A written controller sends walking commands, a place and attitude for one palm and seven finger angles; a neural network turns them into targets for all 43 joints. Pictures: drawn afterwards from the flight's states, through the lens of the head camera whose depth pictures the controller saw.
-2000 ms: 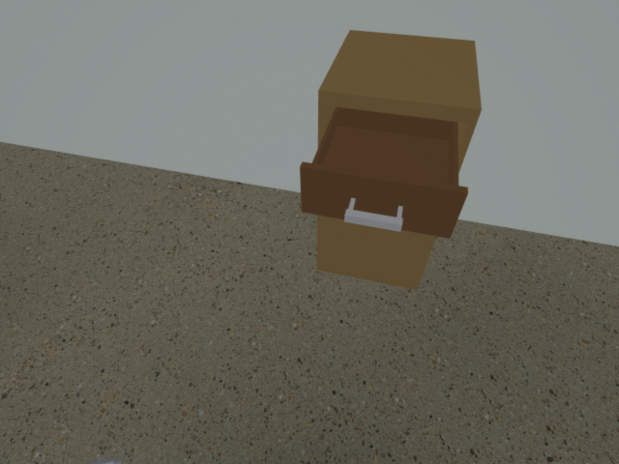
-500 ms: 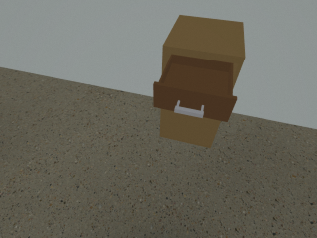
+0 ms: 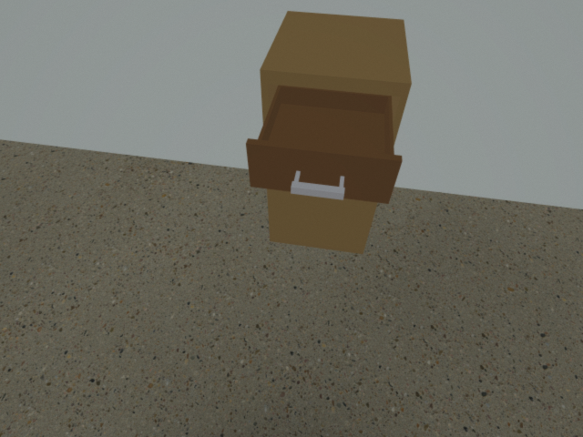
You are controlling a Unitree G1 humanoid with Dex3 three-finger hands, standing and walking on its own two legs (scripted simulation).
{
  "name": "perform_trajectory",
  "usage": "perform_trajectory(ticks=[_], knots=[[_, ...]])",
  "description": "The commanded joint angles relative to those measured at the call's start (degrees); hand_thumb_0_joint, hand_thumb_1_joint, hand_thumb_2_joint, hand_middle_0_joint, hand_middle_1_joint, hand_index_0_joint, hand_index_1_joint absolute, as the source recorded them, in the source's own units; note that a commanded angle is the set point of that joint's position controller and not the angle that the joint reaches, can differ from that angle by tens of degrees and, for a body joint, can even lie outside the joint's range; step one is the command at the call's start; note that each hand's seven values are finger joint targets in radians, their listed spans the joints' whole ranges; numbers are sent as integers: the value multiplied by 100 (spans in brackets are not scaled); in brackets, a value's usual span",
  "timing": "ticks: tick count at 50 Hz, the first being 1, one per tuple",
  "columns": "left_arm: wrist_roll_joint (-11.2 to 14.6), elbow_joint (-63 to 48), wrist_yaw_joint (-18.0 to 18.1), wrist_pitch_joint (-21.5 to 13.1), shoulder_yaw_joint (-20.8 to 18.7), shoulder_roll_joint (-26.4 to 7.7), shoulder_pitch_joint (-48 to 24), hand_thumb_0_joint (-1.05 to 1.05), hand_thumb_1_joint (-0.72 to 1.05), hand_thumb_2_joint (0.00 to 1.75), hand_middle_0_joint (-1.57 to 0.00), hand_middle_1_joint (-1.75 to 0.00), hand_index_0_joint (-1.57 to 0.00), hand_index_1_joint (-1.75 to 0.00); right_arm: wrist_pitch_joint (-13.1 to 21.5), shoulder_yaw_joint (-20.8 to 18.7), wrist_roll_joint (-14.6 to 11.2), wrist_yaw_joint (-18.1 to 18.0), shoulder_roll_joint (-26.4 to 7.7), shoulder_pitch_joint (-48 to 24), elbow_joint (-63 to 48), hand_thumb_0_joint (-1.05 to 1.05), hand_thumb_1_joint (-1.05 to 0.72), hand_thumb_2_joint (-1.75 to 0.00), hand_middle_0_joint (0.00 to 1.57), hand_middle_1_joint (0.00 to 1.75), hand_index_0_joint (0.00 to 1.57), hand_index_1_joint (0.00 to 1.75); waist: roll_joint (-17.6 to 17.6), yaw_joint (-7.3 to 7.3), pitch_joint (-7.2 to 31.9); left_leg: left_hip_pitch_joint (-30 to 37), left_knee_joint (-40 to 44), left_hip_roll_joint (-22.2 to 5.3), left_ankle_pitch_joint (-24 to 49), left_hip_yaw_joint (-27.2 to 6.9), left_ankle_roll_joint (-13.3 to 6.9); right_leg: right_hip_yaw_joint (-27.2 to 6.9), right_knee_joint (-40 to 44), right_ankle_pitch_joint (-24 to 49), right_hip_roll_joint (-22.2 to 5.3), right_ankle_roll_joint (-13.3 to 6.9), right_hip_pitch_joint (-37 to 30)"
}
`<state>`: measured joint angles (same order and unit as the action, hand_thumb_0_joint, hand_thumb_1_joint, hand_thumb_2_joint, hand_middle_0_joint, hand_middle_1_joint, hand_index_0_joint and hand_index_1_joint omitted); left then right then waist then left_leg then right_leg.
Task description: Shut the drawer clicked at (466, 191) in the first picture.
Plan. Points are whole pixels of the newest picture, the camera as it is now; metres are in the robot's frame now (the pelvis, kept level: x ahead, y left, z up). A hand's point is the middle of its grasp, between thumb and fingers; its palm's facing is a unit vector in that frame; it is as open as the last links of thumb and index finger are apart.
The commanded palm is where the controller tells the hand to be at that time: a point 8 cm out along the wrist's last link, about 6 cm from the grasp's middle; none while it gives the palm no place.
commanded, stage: take the last steps up to it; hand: left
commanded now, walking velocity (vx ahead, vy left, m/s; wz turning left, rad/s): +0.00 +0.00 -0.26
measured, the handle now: (318, 184) +0.67 -0.03 -0.10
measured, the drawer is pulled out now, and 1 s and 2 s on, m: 0.27 0.27 0.27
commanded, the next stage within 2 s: come to a stop and stand still in 1.14 s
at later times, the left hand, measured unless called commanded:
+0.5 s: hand out of the picture +0.07 +0.14 -0.17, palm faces -0.06 -0.97 -0.22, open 7.4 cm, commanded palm none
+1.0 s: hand (241, 372) +0.26 +0.11 -0.18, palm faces -0.14 -0.98 -0.12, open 7.4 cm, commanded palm none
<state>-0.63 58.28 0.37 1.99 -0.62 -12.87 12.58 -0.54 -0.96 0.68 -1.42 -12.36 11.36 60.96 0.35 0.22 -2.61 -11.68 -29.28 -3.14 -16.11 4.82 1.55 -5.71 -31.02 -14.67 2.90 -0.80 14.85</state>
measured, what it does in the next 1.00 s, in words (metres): walks ahead: left foot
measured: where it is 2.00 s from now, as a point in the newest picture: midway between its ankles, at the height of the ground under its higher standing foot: (353, 422)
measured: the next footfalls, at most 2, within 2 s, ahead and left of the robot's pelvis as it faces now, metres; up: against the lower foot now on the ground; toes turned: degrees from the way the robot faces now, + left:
left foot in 0.78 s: +0.27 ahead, +0.04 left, +0.00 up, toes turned -4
right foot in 1.20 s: +0.35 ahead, -0.29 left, +0.00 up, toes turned -18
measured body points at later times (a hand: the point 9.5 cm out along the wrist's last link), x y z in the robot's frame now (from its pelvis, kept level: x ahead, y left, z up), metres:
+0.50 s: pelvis +0.04 -0.05 +0.00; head +0.05 -0.06 +0.45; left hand +0.07 +0.19 -0.15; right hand +0.02 -0.31 -0.16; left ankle +0.03 +0.08 -0.66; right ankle +0.03 -0.13 -0.73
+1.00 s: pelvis +0.20 -0.07 +0.01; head +0.22 -0.03 +0.46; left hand +0.27 +0.16 -0.16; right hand +0.17 -0.31 -0.12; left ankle +0.22 +0.04 -0.73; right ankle +0.19 -0.22 -0.66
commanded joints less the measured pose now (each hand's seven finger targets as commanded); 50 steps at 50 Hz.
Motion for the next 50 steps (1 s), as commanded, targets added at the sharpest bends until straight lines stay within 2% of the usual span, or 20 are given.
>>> perform_trajectory(ticks=[1, 6, 9, 11, 14, 16, 17, 18, 19, 20, 24, 33, 36, 37, 38, 39, 40, 42, 46, 50], knots=[[-48, -489, 60, -81, -289, -879, 126, 0, 90, 90, -20, -30, -20, -30, 82, -282, -7, -58, -770, 186, -395, 0, -90, -90, 20, 30, 20, 30, 107, 2, 81, 13, 250, -449, 32, -431, -211, -822, 479, 751, -658, -242, 460], [-67, -595, 31, -63, -321, -675, 239, 0, 90, 90, -20, -30, -20, -30, 83, -324, 35, -39, -708, 417, -420, 0, -90, -90, 20, 30, 20, 30, -105, 21, 160, 63, 527, -606, -997, -655, -347, -709, 322, -655, -363, -231, 801], [-107, -757, -103, -45, -368, -411, 151, 0, 90, 90, -20, -30, -20, -30, 162, -497, 85, -30, -1224, 638, -398, 0, -90, -90, 20, 30, 20, 30, -1096, 123, -89, -22, 1893, -1940, -2860, -2010, -1061, 462, -1782, -1143, 30, -27, 1450], [-131, -903, -208, -71, -422, -364, -178, 0, 90, 90, -20, -30, -20, -30, 276, -526, 110, -43, -1201, 657, -401, 0, -90, -90, 20, 30, 20, 30, -563, 163, -288, 114, 2060, -2291, -2201, -1967, -1262, 455, -2315, -1263, -540, -14, 1905], [-94, -793, -306, -130, -395, -125, 83, 0, 90, 90, -20, -30, -20, -30, 315, -493, 158, -51, -1129, 535, -323, 0, -90, -90, 20, 30, 20, 30, -791, 54, -271, -120, 1542, -1829, -1247, -806, -883, 900, -1097, -1099, -605, -14, 937], [-94, -518, -306, -168, -421, -117, 696, 0, 90, 90, -20, -30, -20, -30, 284, -467, 153, -41, -1058, 524, -242, 0, -90, -90, 20, 30, 20, 30, -346, -234, -183, -844, 551, -1482, -1245, -243, -618, 1252, -32, -451, -265, -77, -405], [-115, -276, -257, -220, -469, -377, 1377, 0, 90, 90, -20, -30, -20, -30, 268, -426, 119, -23, -876, 487, -285, 0, -90, -90, 20, 30, 20, 30, 474, -513, -26, -1505, -741, -970, -1502, 246, -375, 804, 705, -716, -438, -205, -1295], [-144, -94, -139, -309, -586, -1045, 1976, 0, 90, 90, -20, -30, -20, -30, 268, -299, 37, 26, -377, 294, -570, 0, -90, -90, 20, 30, 20, 30, 2365, -710, -9, -3053, -2866, -51, -2159, 799, -59, -1853, 1860, -1634, -1938, -843, -1931], [-30, -63, -40, -300, -563, -991, 2227, 0, 90, 90, -20, -30, -20, -30, 275, -312, 72, 46, -537, -307, -821, 0, -90, -90, 20, 30, 20, 30, 1440, -850, -160, -3293, -3697, -147, -2007, -79, -185, -2612, 2264, -1741, -2401, -1292, -1452], [-38, -74, 9, -328, -536, -933, 1964, 0, 90, 90, -20, -30, -20, -30, 275, -321, 52, 68, -472, -405, -874, 0, -90, -90, 20, 30, 20, 30, 697, -639, -142, -3254, -4138, -244, -1540, -290, -250, -2661, 2268, -2185, -2346, -1452, -1180], [-95, -234, 66, -476, -360, -435, 923, 0, 90, 90, -20, -30, -20, -30, 207, -328, 126, 141, -312, 71, -596, 0, -90, -90, 20, 30, 20, 30, 331, 24, -330, -2489, -3733, -467, -347, -215, -87, -1011, 2122, -799, -1703, -1264, -169], [-108, 216, 69, -517, -305, -333, 1518, 0, 90, 90, -20, -30, -20, -30, 329, -287, 59, 172, -13, -504, -795, 0, -90, -90, 20, 30, 20, 30, 497, -183, -290, -1947, -1545, -209, -193, 14, -214, -494, 1813, 937, -1514, -1234, -944], [-78, 245, 44, -499, -338, -313, 1295, 0, 90, 90, -20, -30, -20, -30, 422, -296, 66, 92, -25, 296, -516, 0, -90, -90, 20, 30, 20, 30, 196, 204, -113, -285, -343, 71, 321, 244, -316, -90, 961, 1214, -1167, -960, -425], [-50, 231, 12, -491, -336, -225, 1281, 0, 90, 90, -20, -30, -20, -30, 466, -339, 90, 41, -201, 937, -288, 0, -90, -90, 20, 30, 20, 30, -30, 425, 115, 714, 10, -103, 388, -98, -421, 127, -115, 1306, -853, -796, 46], [-25, 155, -37, -477, -308, 87, 1466, 0, 90, 90, -20, -30, -20, -30, 511, -472, 175, -37, -814, 1654, -133, 0, -90, -90, 20, 30, 20, 30, -1235, 592, 525, 1777, 793, -1508, -92, -2136, -952, 549, -1814, -48, -289, -464, 1218], [-68, -59, -82, -493, -305, 44, 1366, 0, 90, 90, -20, -30, -20, -30, 448, -518, 130, -83, -1162, 2015, -95, 0, -90, -90, 20, 30, 20, 30, -1581, 587, 592, 1883, 1633, -2595, -410, -3777, -1498, 670, -3272, -1631, 14, -328, 2085], [-129, -160, -73, -442, -324, -129, 1165, 0, 90, 90, -20, -30, -20, -30, 382, -484, 78, -78, -1151, 1684, -196, 0, -90, -90, 20, 30, 20, 30, -823, 473, 282, 1073, 1848, -2757, -1537, -3939, -1682, 338, -3951, -1587, -297, -380, 2232], [-172, -128, -144, -397, -375, -8, 849, 0, 90, 90, -20, -30, -20, -30, 446, -344, 83, -87, -484, 969, -317, 0, -90, -90, 20, 30, 20, 30, -741, 177, -462, -6, 2138, -2082, -1720, -2916, -1338, 273, -4198, -581, -714, -253, 2409], [-162, -81, -220, -257, -388, 249, 902, 0, 90, 90, -20, -30, -20, -30, 598, -303, 77, -107, -195, 908, -272, 0, -90, -90, 20, 30, 20, 30, -553, -83, -81, -99, 1852, -1435, 897, -1107, -1144, 497, -3367, 109, -895, 13, 1910], [-121, -232, -236, -240, -339, 226, 328, 0, 90, 90, -20, -30, -20, -30, 541, -332, 86, -47, -343, 1042, -190, 0, -90, -90, 20, 30, 20, 30, -821, 33, -165, -47, 1854, -1222, 1220, -547, -1064, 856, -2029, 295, -944, 157, 1681]])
